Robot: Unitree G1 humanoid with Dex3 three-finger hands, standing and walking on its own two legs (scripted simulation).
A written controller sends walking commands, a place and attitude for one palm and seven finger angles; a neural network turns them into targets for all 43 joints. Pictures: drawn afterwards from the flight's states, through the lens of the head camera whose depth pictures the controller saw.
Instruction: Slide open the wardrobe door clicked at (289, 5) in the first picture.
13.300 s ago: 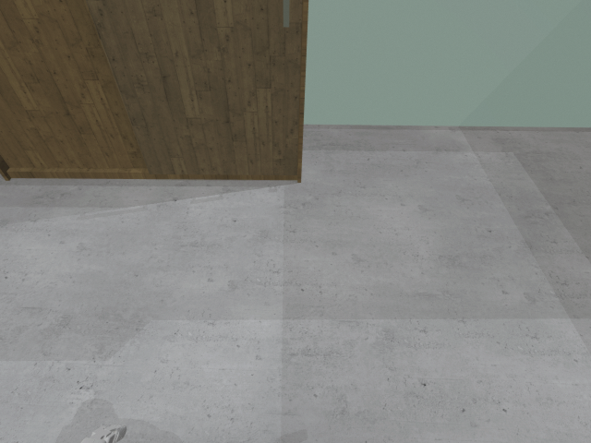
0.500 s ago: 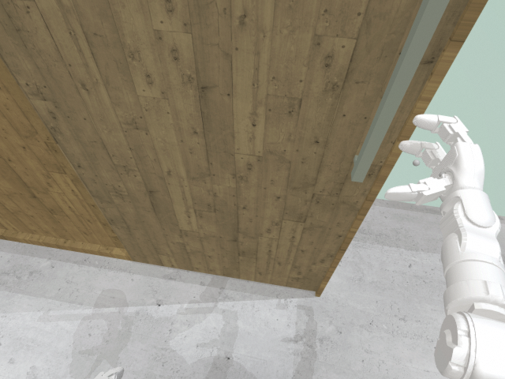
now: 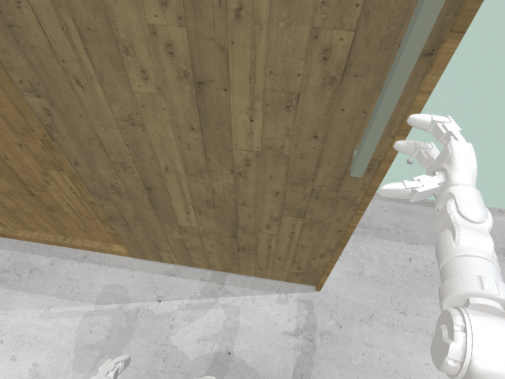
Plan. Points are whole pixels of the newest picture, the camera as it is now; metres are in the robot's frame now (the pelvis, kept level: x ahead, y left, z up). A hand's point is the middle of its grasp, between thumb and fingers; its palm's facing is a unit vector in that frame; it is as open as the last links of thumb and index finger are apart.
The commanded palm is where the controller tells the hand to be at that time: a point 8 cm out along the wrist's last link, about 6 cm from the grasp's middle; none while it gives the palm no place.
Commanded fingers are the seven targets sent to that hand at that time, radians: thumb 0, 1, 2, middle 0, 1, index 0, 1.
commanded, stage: move the hooked fingers beside the handle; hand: right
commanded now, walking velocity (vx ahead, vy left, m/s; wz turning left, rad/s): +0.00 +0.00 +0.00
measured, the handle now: (386, 92) +0.52 -0.14 +0.19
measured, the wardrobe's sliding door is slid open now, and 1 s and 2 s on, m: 0.00 0.00 0.00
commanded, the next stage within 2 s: feel for the door with the fingertips in 0.34 s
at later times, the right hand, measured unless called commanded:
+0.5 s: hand (416, 153) +0.45 -0.19 +0.13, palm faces +0.04 +1.00 +0.01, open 14.0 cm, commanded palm +0.42 -0.24 +0.13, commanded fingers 0.00 0.50 -0.30 0.30 1.20 0.30 1.20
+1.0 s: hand (399, 153) +0.45 -0.17 +0.13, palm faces +0.04 +1.00 +0.01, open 14.0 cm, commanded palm +0.43 -0.22 +0.13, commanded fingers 0.00 0.50 -0.30 0.30 1.20 0.30 1.20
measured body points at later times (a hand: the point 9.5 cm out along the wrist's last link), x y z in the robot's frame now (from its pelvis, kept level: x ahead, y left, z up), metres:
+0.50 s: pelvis +0.00 +0.00 +0.00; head +0.05 +0.00 +0.45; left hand +0.07 +0.27 -0.11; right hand +0.44 -0.25 +0.13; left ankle +0.02 +0.12 -0.72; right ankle -0.01 -0.11 -0.72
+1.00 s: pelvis +0.00 +0.00 +0.00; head +0.04 +0.00 +0.45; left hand +0.09 +0.25 -0.11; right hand +0.44 -0.22 +0.13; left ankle +0.02 +0.12 -0.72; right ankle -0.01 -0.11 -0.72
